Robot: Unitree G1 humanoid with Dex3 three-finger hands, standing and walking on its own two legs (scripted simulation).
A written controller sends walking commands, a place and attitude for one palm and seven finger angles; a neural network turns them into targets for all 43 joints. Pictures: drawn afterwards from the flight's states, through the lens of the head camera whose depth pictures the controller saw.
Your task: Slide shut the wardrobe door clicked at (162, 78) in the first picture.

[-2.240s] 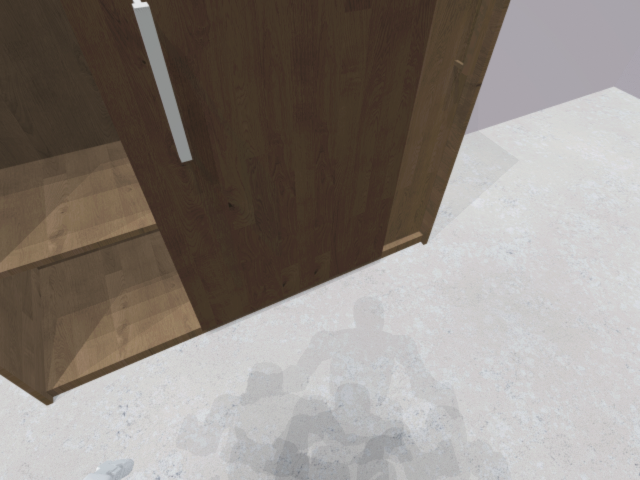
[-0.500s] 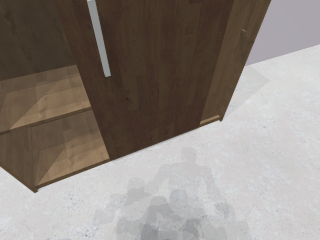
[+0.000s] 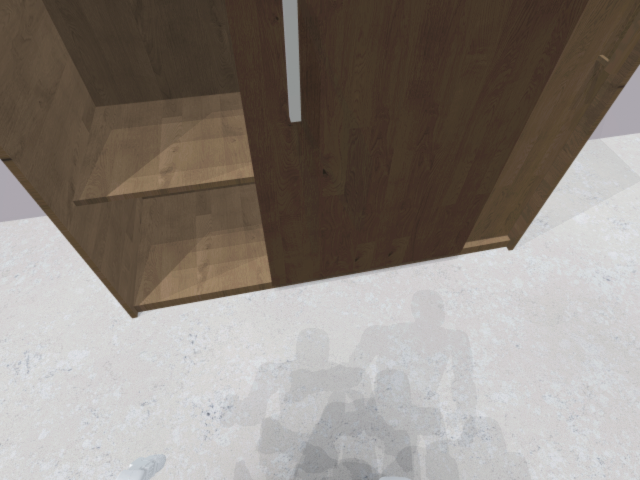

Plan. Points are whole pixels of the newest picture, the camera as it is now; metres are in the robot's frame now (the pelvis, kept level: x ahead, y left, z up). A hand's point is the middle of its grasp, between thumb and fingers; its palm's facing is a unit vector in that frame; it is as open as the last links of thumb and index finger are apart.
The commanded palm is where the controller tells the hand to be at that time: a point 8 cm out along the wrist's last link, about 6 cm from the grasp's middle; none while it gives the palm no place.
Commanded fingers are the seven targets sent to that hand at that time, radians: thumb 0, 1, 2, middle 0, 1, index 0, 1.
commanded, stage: turn to face it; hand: right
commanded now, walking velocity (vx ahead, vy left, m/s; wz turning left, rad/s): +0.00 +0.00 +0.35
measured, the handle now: (290, 46) +0.79 +0.07 +0.13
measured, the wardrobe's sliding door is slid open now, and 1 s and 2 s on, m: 0.48 0.48 0.48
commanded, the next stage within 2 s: take the last steps up to it in 0.24 s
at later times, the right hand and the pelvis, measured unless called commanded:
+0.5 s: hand out of the picture +0.11 -0.22 -0.16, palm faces -0.23 +0.96 -0.18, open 7.4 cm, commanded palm none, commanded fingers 0.00 -0.90 -0.90 0.20 0.30 0.20 0.30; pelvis -0.01 -0.05 +0.00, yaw +12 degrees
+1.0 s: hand out of the picture +0.12 -0.23 -0.20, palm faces -0.22 +0.97 -0.13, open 7.4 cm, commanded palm none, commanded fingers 0.00 -0.90 -0.90 0.20 0.30 0.20 0.30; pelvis +0.13 -0.05 -0.01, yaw +15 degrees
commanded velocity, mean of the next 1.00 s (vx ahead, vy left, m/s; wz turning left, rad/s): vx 0.20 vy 0.05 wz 0.13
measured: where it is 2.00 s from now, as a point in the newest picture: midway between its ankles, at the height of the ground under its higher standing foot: (300, 449)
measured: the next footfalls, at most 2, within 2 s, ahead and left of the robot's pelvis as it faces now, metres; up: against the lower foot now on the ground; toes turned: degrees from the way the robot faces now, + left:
right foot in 0.10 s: +0.03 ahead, -0.14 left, +0.00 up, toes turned +3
left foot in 0.54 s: -0.04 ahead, +0.08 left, +0.00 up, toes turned +16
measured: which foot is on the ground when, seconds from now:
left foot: down 0.00-0.10, up 0.12-0.52, down 0.54-0.90, up 0.92-1.00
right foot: up 0.00-0.08, down 0.10-0.54, up 0.56-0.86, down 0.88-1.00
